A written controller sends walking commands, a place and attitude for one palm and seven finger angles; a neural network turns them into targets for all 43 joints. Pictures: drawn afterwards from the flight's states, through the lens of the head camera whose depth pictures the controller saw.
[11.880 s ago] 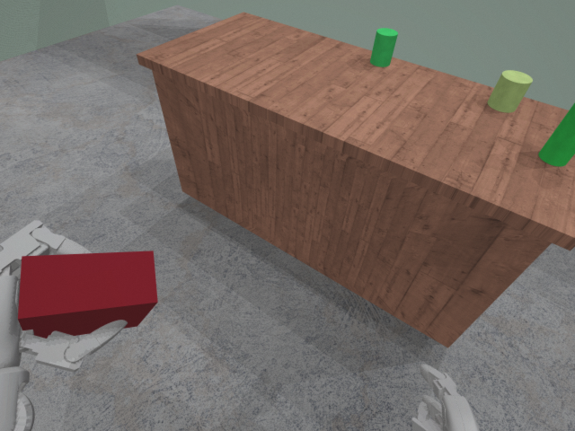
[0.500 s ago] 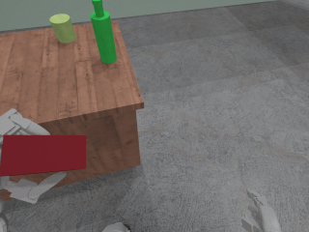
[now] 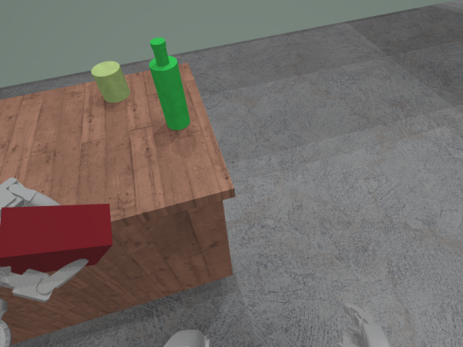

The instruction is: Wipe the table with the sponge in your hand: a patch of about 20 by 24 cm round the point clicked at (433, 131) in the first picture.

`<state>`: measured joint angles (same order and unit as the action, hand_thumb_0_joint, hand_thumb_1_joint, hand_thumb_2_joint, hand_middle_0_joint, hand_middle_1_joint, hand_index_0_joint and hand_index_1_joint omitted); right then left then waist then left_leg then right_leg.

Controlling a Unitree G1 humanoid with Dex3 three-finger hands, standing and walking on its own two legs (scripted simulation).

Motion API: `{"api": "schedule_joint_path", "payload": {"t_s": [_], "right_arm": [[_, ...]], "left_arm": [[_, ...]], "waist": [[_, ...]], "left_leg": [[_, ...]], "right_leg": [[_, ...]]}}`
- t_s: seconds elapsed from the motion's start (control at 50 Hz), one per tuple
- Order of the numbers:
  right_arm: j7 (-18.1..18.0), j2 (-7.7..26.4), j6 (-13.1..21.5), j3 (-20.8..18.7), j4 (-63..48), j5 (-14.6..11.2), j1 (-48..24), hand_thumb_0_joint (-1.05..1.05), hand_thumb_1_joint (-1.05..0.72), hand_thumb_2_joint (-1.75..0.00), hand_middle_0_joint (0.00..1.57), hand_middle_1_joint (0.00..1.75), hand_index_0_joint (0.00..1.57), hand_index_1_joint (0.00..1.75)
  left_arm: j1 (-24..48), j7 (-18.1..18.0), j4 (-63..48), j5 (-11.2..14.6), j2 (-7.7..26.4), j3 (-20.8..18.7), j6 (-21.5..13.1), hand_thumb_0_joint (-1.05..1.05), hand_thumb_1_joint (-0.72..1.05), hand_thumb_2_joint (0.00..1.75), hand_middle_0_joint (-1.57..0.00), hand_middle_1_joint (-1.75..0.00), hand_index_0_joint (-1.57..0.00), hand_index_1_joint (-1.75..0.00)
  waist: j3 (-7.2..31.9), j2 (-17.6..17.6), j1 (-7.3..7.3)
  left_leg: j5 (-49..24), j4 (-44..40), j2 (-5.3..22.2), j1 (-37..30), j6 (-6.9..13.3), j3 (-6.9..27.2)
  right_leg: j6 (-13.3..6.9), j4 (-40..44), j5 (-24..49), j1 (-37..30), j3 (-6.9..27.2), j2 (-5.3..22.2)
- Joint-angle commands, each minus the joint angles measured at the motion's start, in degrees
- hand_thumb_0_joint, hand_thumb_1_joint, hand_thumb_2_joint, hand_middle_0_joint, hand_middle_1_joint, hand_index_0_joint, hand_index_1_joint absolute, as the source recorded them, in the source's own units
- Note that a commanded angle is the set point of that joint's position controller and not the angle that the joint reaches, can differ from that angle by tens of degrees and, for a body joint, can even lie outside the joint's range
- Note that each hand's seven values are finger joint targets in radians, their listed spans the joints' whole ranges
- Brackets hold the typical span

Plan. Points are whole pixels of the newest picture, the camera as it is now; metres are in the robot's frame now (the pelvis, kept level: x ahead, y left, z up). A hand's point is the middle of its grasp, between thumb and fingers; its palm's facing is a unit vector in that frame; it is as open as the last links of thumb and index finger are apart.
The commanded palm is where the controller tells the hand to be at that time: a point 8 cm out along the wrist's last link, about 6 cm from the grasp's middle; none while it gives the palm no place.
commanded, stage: come to a stop and stand still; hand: left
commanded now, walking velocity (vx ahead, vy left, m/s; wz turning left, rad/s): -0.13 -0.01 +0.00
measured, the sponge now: (71, 239) +0.23 +0.22 +0.14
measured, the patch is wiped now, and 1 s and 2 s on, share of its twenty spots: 0.00 0.00 0.00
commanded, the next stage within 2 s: look again from close up in 1.68 s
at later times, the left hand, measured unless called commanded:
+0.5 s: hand (14, 248) +0.20 +0.26 +0.18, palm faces +0.31 -0.85 -0.43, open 9.9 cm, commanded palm +0.15 +0.31 +0.18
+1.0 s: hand (5, 307) +0.14 +0.24 +0.17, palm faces +0.36 -0.82 -0.45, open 9.9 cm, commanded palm +0.09 +0.29 +0.18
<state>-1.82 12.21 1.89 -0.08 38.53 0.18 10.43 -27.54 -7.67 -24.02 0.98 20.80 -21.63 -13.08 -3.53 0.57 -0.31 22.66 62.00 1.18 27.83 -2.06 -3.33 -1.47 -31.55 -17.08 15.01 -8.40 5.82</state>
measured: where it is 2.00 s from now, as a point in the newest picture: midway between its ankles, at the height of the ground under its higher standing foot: outside the picture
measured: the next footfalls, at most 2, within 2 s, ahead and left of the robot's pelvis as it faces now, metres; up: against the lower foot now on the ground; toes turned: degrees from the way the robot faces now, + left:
left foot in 0.16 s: +0.09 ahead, +0.18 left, +0.00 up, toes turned +6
right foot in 0.56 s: +0.00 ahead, -0.06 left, +0.00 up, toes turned -6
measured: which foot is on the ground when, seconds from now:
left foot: up 0.00-0.14, down 0.16-0.58, up 0.60-1.00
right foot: down 0.00-0.18, up 0.20-0.54, down 0.56-1.00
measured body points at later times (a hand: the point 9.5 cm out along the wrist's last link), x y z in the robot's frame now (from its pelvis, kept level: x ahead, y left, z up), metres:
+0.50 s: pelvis -0.02 +0.04 +0.00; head +0.02 +0.05 +0.45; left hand +0.18 +0.31 +0.20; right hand +0.16 -0.15 -0.09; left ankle +0.05 +0.18 -0.74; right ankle -0.04 -0.06 -0.71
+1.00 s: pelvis -0.07 +0.01 +0.01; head -0.05 +0.00 +0.46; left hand +0.11 +0.28 +0.19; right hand +0.08 -0.26 -0.08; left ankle -0.09 +0.15 -0.72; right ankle -0.04 -0.06 -0.74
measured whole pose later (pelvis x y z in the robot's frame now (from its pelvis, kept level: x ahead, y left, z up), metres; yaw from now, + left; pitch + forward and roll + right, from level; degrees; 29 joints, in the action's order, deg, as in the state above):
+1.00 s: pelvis -0.07 +0.01 +0.01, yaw +0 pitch +1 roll +2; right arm -3.5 15.7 2.7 -3.0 34.8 0.2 13.1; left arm -29.7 -8.8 -28.3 1.4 21.1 -18.5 -11.4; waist -1.6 -1.1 0.0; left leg 18.6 30.7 0.9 13.5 0.1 -3.6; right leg -3.9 -24.1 -10.3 14.7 -6.9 1.6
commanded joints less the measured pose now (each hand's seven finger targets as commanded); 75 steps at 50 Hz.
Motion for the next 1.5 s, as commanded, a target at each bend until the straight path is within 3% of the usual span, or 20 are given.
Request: {"api": "schedule_joint_path", "payload": {"t_s": [0.0, 0.1, 0.12, 0.16, 0.18, 0.3, 0.5, 0.54, 0.56, 0.6, 0.64, 0.74, 0.94, 0.98, 1.04, 1.1, 1.18, 1.26, 1.4, 1.48], "right_arm": [[-1.12, 3.35, 3.32, -1.23, -11.15, -0.23, -6.08, 0.0, -0.9, -0.9, 0.2, 0.3, 0.2, 0.3], [-2.51, 4.2, 3.34, -2.84, -13.19, 0.03, -3.51, 0.0, -0.9, -0.9, 0.2, 0.3, 0.2, 0.3], [-2.86, 4.61, 2.98, -3.24, -13.91, 0.0, -2.78, 0.0, -0.9, -0.9, 0.2, 0.3, 0.2, 0.3], [-2.53, 7.14, 2.88, -4.5, -14.79, -0.15, -1.32, 0.0, -0.9, -0.9, 0.2, 0.3, 0.2, 0.3], [-1.44, 7.14, 3.17, -5.0, -14.46, -0.17, -1.0, 0.0, -0.9, -0.9, 0.2, 0.3, 0.2, 0.3], [1.54, 5.99, 4.4, -3.85, -14.44, 0.02, -2.36, 0.0, -0.9, -0.9, 0.2, 0.3, 0.2, 0.3], [0.48, 5.3, 3.81, -2.16, -14.17, -0.72, -2.23, 0.0, -0.9, -0.9, 0.2, 0.3, 0.2, 0.3], [0.51, 3.86, 3.13, -1.77, -14.1, -0.98, -2.78, 0.0, -0.9, -0.9, 0.2, 0.3, 0.2, 0.3], [0.27, 2.72, 2.77, -1.25, -14.61, -0.95, -3.5, 0.0, -0.9, -0.9, 0.2, 0.3, 0.2, 0.3], [-0.26, 4.9, 3.75, -1.84, -13.63, -1.51, -5.66, 0.0, -0.9, -0.9, 0.2, 0.3, 0.2, 0.3], [-0.59, 3.88, 3.78, -0.7, -11.97, -0.84, -5.52, 0.0, -0.9, -0.9, 0.2, 0.3, 0.2, 0.3], [-1.77, 5.39, 3.6, -1.74, -10.48, -0.39, -4.52, 0.0, -0.9, -0.9, 0.2, 0.3, 0.2, 0.3], [-1.91, 5.65, 4.15, -2.88, -12.83, -0.03, -2.13, 0.0, -0.9, -0.9, 0.2, 0.3, 0.2, 0.3], [-2.3, 6.33, 3.73, -3.23, -13.08, -0.04, -1.46, 0.0, -0.9, -0.9, 0.2, 0.3, 0.2, 0.3], [-2.4, 7.56, 3.77, -3.13, -13.65, -0.63, -2.6, 0.0, -0.9, -0.9, 0.2, 0.3, 0.2, 0.3], [-2.56, 6.45, 4.24, -2.38, -12.99, -0.54, -2.94, 0.0, -0.9, -0.9, 0.2, 0.3, 0.2, 0.3], [-1.99, 5.93, 5.29, -1.54, -12.46, -0.47, -3.1, 0.0, -0.9, -0.9, 0.2, 0.3, 0.2, 0.3], [-1.4, 5.11, 5.23, -1.16, -11.61, -0.06, -2.56, 0.0, -0.9, -0.9, 0.2, 0.3, 0.2, 0.3], [-1.9, 5.35, 4.34, -0.74, -13.0, 0.05, -4.21, 0.0, -0.9, -0.9, 0.2, 0.3, 0.2, 0.3], [-2.02, 5.28, 5.03, -1.11, -13.47, -0.26, -3.16, 0.0, -0.9, -0.9, 0.2, 0.3, 0.2, 0.3]], "left_arm": [[3.61, -2.15, -16.13, 0.77, 9.72, -4.93, -4.37, 0.0, 0.1, 1.3, -1.2, -1.6, -1.2, -1.6], [1.54, -3.76, -24.63, 0.8, 11.53, -6.88, -2.83, 0.0, 0.1, 1.3, -1.2, -1.6, -1.2, -1.6], [2.22, -3.67, -26.69, 1.03, 11.55, -7.19, -2.9, 0.0, 0.1, 1.3, -1.2, -1.6, -1.2, -1.6], [1.93, -3.23, -27.04, 0.96, 12.38, -7.86, -3.72, 0.0, 0.1, 1.3, -1.2, -1.6, -1.2, -1.6], [2.6, -2.72, -23.86, 0.24, 12.77, -7.7, -4.0, 0.0, 0.1, 1.3, -1.2, -1.6, -1.2, -1.6], [2.07, -0.75, -28.38, 1.9, 8.68, -4.53, -2.58, 0.0, 0.1, 1.3, -1.2, -1.6, -1.2, -1.6], [2.0, -0.94, -20.47, 2.53, 10.56, -6.36, 1.68, 0.0, 0.1, 1.3, -1.2, -1.6, -1.2, -1.6], [3.52, -1.02, -19.13, 2.13, 11.51, -6.85, 1.56, 0.0, 0.1, 1.3, -1.2, -1.6, -1.2, -1.6], [4.4, -1.29, -19.12, 2.2, 13.18, -7.28, 1.81, 0.0, 0.1, 1.3, -1.2, -1.6, -1.2, -1.6], [6.7, -1.59, -20.29, 2.83, 12.89, -5.95, 2.81, 0.0, 0.1, 1.3, -1.2, -1.6, -1.2, -1.6], [2.16, -1.69, -17.43, 2.31, 11.88, -6.41, 1.65, 0.0, 0.1, 1.3, -1.2, -1.6, -1.2, -1.6], [2.48, -1.93, -11.97, 1.34, 11.11, -5.74, -1.3, 0.0, 0.1, 1.3, -1.2, -1.6, -1.2, -1.6], [1.83, -3.17, -17.58, 1.35, 10.51, -5.14, -2.08, 0.0, 0.1, 1.3, -1.2, -1.6, -1.2, -1.6], [3.2, -3.28, -18.13, 1.31, 10.03, -4.31, -2.08, 0.0, 0.1, 1.3, -1.2, -1.6, -1.2, -1.6], [5.21, -3.06, -17.54, 0.83, 9.92, -3.32, -2.72, 0.0, 0.1, 1.3, -1.2, -1.6, -1.2, -1.6], [6.51, -2.11, -15.89, 0.66, 10.34, -3.85, -2.15, 0.0, 0.1, 1.3, -1.2, -1.6, -1.2, -1.6], [9.28, -1.68, -14.03, 0.55, 8.28, -1.96, -1.92, 0.0, 0.1, 1.3, -1.2, -1.6, -1.2, -1.6], [10.68, -1.81, -13.73, 0.92, 8.94, -2.06, -1.21, 0.0, 0.1, 1.3, -1.2, -1.6, -1.2, -1.6], [6.79, -1.96, -17.54, 0.99, 9.95, -4.28, -1.2, 0.0, 0.1, 1.3, -1.2, -1.6, -1.2, -1.6], [3.47, -2.07, -17.91, 1.08, 8.98, -4.0, -1.8, 0.0, 0.1, 1.3, -1.2, -1.6, -1.2, -1.6]], "waist": [[10.16, -9.93, -0.08], [14.2, -7.1, 0.81], [15.22, -1.91, 0.99], [14.08, 16.48, 0.12], [11.79, 13.46, 0.12], [13.09, 16.7, 0.58], [11.67, 11.16, 0.55], [10.81, 1.77, 0.92], [9.5, -7.8, 1.19], [6.66, -13.08, -0.47], [5.74, -5.03, 0.29], [8.39, -4.92, 0.19], [12.29, -6.3, -0.5], [11.64, -2.16, 0.16], [7.68, 8.58, -0.78], [4.91, 12.22, -0.63], [4.87, 2.29, -0.33], [6.88, -5.27, 0.2], [9.13, 6.12, -0.59], [11.78, 5.72, -0.49]], "left_leg": [[-1.39, -15.08, 1.89, -0.63, 0.03, -1.93], [-15.91, -35.06, -1.15, -15.53, -0.09, -4.36], [-23.49, -38.11, 1.63, -20.56, 0.0, -2.77], [-55.58, -40.46, 19.32, -26.02, 7.86, 16.87], [-49.55, -42.68, 20.8, -22.86, 9.65, 17.17], [-46.23, -39.41, 16.73, -23.75, 7.37, 6.08], [-13.76, -41.15, 14.07, -13.64, 5.81, 4.66], [-2.66, -32.11, 8.41, -9.57, 2.44, -0.67], [2.66, -23.31, 3.33, -5.43, 0.45, -2.17], [4.37, -7.27, 0.49, -0.1, 0.39, 2.92], [-2.06, -1.65, 1.59, 3.24, -0.3, 3.77], [-4.43, -8.01, 1.46, 3.13, 0.09, 2.1], [-4.73, -34.91, -0.96, -13.39, 2.29, -1.23], [-8.34, -41.0, 0.89, -19.55, 3.01, 0.27], [-20.74, -44.51, 14.59, -19.16, 8.41, 14.11], [-12.68, -44.18, 10.76, -7.4, 6.14, 7.78], [-5.81, -38.47, 5.13, -5.85, 3.17, 3.93], [-3.29, -31.98, 1.06, -12.87, 2.4, 2.41], [-11.78, -44.51, 6.88, -10.14, 3.55, 7.98], [-21.08, -41.28, 6.89, -11.37, 2.83, 6.04]], "right_leg": [[-4.72, 7.01, 43.22, -13.58, 7.01, 11.92], [-1.88, 0.53, 34.91, -11.78, 4.81, 7.75], [0.0, -3.5, 26.11, -9.38, 3.38, 4.77], [3.58, -18.01, -17.13, 6.23, 3.06, -3.78], [2.8, -25.79, -21.29, 7.78, 5.97, -4.95], [3.53, -21.01, -7.68, 9.07, 4.6, -5.11], [3.46, 4.8, -2.9, -6.48, 1.14, -7.02], [0.52, 13.95, 0.38, -8.45, 7.69, -0.44], [-3.54, 18.06, 0.15, -5.39, 20.54, 8.46], [-6.4, 22.12, -6.14, -1.16, 29.23, 14.6], [-6.14, 19.78, 3.07, -3.56, 23.2, 12.34], [-4.62, 16.37, 20.21, -10.87, 15.2, 11.07], [-4.92, 14.88, 6.91, -10.28, 16.12, 9.34], [-2.26, 11.72, 1.99, -6.23, 13.81, 5.67], [1.95, 0.21, -1.75, 1.8, 6.99, -3.29], [2.08, 0.27, -0.37, -4.74, 6.59, -3.11], [1.03, 7.49, 9.08, -6.72, 12.47, -1.06], [-1.74, 15.72, -1.04, -0.95, 19.22, 4.46], [1.59, 6.31, 7.52, -9.18, 8.55, -3.42], [1.61, 4.49, 17.96, -11.94, 7.66, -3.0]]}}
